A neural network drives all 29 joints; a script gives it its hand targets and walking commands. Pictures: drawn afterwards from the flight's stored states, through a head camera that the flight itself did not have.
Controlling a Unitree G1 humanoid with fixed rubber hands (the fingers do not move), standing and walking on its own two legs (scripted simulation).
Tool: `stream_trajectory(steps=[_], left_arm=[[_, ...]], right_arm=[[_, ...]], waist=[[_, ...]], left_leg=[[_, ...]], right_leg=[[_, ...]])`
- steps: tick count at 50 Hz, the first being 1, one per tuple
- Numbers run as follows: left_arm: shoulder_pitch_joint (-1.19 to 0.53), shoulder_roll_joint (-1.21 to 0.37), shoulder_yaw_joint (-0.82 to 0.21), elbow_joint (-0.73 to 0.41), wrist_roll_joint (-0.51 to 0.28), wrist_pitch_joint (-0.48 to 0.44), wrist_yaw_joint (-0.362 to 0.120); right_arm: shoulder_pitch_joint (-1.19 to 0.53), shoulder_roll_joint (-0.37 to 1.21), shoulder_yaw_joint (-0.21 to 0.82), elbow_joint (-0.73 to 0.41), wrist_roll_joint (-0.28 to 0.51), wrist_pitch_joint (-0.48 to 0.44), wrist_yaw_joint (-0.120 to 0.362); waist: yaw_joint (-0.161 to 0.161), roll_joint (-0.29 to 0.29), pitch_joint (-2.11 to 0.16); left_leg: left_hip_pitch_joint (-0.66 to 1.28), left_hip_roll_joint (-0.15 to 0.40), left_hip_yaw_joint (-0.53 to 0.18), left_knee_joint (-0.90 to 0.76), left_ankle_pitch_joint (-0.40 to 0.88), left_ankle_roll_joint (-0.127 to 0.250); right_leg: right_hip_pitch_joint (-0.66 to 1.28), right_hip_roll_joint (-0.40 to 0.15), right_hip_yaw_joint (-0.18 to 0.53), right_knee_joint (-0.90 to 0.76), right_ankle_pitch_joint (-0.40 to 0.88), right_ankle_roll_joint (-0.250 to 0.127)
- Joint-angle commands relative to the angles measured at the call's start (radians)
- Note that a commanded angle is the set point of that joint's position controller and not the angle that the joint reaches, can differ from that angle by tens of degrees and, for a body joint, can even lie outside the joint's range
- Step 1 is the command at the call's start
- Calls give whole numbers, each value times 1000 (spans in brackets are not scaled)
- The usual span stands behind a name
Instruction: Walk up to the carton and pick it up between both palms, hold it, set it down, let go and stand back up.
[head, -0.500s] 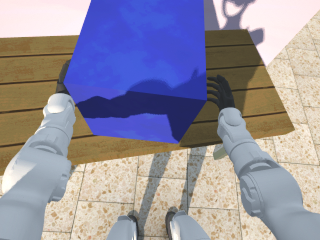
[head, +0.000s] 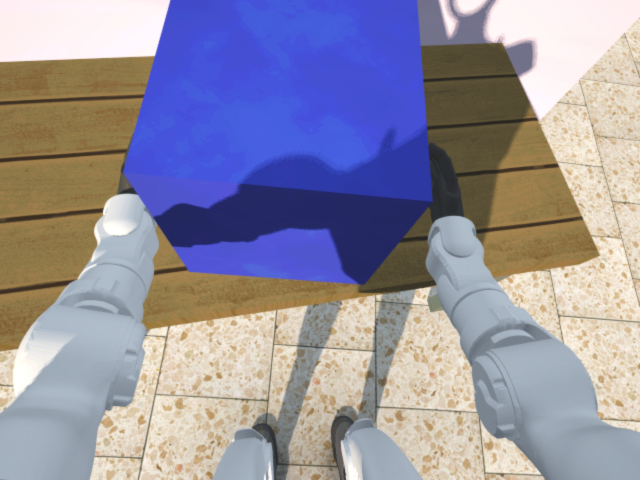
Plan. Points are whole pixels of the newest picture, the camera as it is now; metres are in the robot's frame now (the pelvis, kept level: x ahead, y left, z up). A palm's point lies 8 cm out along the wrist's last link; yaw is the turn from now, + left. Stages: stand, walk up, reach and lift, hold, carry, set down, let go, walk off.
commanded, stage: reach and lift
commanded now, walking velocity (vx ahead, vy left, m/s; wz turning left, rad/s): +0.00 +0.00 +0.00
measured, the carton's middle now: (289, 141) +0.53 +0.00 +0.00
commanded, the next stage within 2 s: none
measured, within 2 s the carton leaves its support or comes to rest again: neither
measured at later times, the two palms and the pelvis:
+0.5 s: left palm (144, 190) +0.47 +0.18 -0.01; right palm (425, 215) +0.42 -0.17 -0.01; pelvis +0.00 +0.00 +0.00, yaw +0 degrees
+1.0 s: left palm (144, 192) +0.47 +0.18 -0.02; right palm (423, 219) +0.42 -0.17 -0.02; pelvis +0.00 +0.00 +0.00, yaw +0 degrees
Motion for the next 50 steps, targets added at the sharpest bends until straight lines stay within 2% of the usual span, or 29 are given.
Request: stream_trajectory(steps=[1, 2, 5, 7, 9, 11, 12, 13, 15, 16, 17, 18, 21, 23, 25, 26, 27, 29, 32, 34, 36, 39, 40, 42, 43, 44, 47, 49, 50], left_arm=[[-634, 53, 59, -253, 91, -77, -2], [-623, 34, 73, -252, 107, -79, 0], [-631, 27, 102, -198, 153, -82, 0], [-669, 16, 90, -246, 151, -82, 4], [-655, -6, 95, -252, 155, -88, -1], [-639, -59, 99, -139, 169, -85, -10], [-671, -81, 88, -195, 176, -94, -11], [-656, -104, 108, -201, 189, -99, -11], [-703, -147, 118, -117, 217, -106, -41], [-717, -171, 127, -122, 256, -112, -41], [-720, -215, 140, -89, 260, -110, -59], [-724, -269, 142, -76, 295, -126, -78], [-772, -526, 152, -19, 391, -159, -136], [-784, -547, 123, 5, 411, -170, -148], [-707, -581, 149, 75, 426, -183, -150], [-730, -588, 140, 76, 434, -196, -148], [-712, -589, 139, 79, 442, -214, -144], [-693, -609, 135, 98, 456, -207, -134], [-626, -602, 155, 149, 463, -215, -141], [-663, -593, 148, 169, 469, -215, -147], [-636, -584, 148, 195, 467, -223, -145], [-647, -572, 146, 190, 463, -226, -139], [-641, -592, 126, 198, 455, -228, -141], [-598, -582, 174, 213, 484, -230, -135], [-626, -572, 157, 213, 475, -230, -141], [-623, -569, 155, 204, 473, -228, -142], [-631, -592, 144, 205, 474, -231, -141], [-641, -574, 128, 213, 462, -225, -137], [-626, -584, 138, 219, 470, -227, -136]], right_arm=[[-516, -18, -178, -145, 29, -88, 6], [-502, 2, -197, -154, 5, -95, -3], [-512, 31, -187, -142, -29, -94, -1], [-520, 18, -266, -110, -76, -87, -28], [-538, 56, -255, -172, -102, -96, -23], [-570, 61, -255, -163, -134, -89, -15], [-574, 87, -272, -158, -159, -100, -11], [-573, 97, -263, -179, -179, -108, -10], [-591, 181, -272, -154, -237, -96, 11], [-609, 206, -308, -133, -266, -102, 20], [-623, 247, -314, -147, -296, -96, 38], [-612, 342, -318, -144, -336, -94, 64], [-645, 567, -349, -101, -506, -142, 137], [-593, 575, -375, 24, -549, -152, 151], [-551, 592, -372, 25, -572, -179, 166], [-543, 589, -373, 47, -586, -182, 170], [-505, 607, -365, 101, -586, -191, 174], [-529, 594, -384, 133, -582, -210, 177], [-499, 601, -340, 158, -564, -214, 174], [-505, 608, -352, 180, -577, -220, 174], [-487, 573, -356, 227, -581, -231, 174], [-511, 578, -336, 231, -570, -229, 179], [-471, 569, -353, 250, -569, -238, 175], [-449, 579, -340, 270, -571, -244, 171], [-482, 572, -342, 266, -573, -236, 178], [-483, 572, -339, 246, -563, -238, 171], [-494, 582, -327, 264, -563, -239, 174], [-486, 571, -331, 266, -562, -235, 175], [-484, 574, -290, 276, -541, -240, 180]], waist=[[0, 247, -1082], [-11, 248, -1083], [18, 247, -1065], [-42, 267, -1052], [-24, 257, -1063], [3, 216, -1018], [-24, 237, -1019], [-7, 232, -1042], [-2, 194, -965], [-10, 232, -943], [4, 184, -924], [-5, 203, -923], [-1, 242, -919], [-41, 272, -863], [-6, 238, -844], [-14, 233, -852], [-14, 222, -847], [-4, 286, -834], [27, 225, -773], [-5, 224, -761], [1, 236, -715], [7, 224, -682], [-11, 238, -694], [18, 207, -673], [17, 207, -655], [3, 208, -687], [14, 215, -683], [-9, 199, -673], [43, 203, -683]], left_leg=[[858, 41, 6, 112, 812, -190], [855, 40, 1, 103, 802, -186], [794, 39, 9, 103, 758, -172], [794, 42, 2, 93, 735, -178], [799, 44, 11, 105, 710, -173], [779, 47, 5, 97, 701, -165], [795, 46, 4, 98, 726, -178], [801, 48, 2, 103, 725, -181], [750, 44, 16, 88, 591, -154], [737, 42, 22, 73, 568, -159], [743, 46, 10, 69, 568, -154], [725, 36, 29, 71, 557, -150], [785, 43, 12, 80, 613, -163], [847, 60, 3, 87, 668, -182], [860, 66, 12, 88, 713, -179], [850, 72, 6, 85, 710, -176], [853, 73, 4, 89, 745, -177], [898, 82, -5, 79, 774, -194], [892, 89, -1, 80, 776, -178], [815, 75, 14, 71, 673, -164], [840, 90, -4, 70, 733, -174], [817, 83, 14, 60, 649, -160], [842, 83, 10, 55, 672, -168], [835, 80, 16, 52, 696, -165], [797, 76, 28, 49, 620, -151], [844, 83, 17, 50, 677, -160], [804, 78, 23, 52, 610, -154], [794, 71, 31, 40, 576, -145], [811, 75, 27, 42, 591, -148]], right_leg=[[206, 43, -133, -50, 456, -30], [205, 39, -140, -45, 470, -27], [245, 34, -123, -27, 488, -25], [242, 32, -130, -43, 466, -29], [230, 33, -129, -49, 435, -29], [246, 31, -132, -24, 440, -33], [241, 35, -132, -48, 451, -37], [231, 37, -134, -38, 425, -42], [224, 18, -130, -57, 324, -42], [214, 17, -135, -42, 330, -44], [243, 16, -132, -46, 316, -44], [262, 13, -133, -42, 325, -49], [232, 14, -158, -40, 315, -55], [217, 16, -160, -70, 300, -68], [221, 25, -160, -59, 320, -67], [242, 28, -164, -64, 322, -60], [260, 32, -159, -61, 353, -67], [201, 33, -156, -85, 312, -70], [216, 29, -149, -95, 313, -76], [267, 20, -145, -82, 341, -72], [234, 26, -154, -74, 313, -73], [221, 23, -151, -70, 264, -80], [227, 26, -155, -90, 292, -84], [237, 32, -158, -89, 320, -81], [242, 21, -157, -81, 280, -82], [247, 24, -159, -93, 311, -80], [244, 20, -153, -90, 269, -80], [243, 27, -156, -93, 287, -73], [240, 34, -154, -79, 274, -78]])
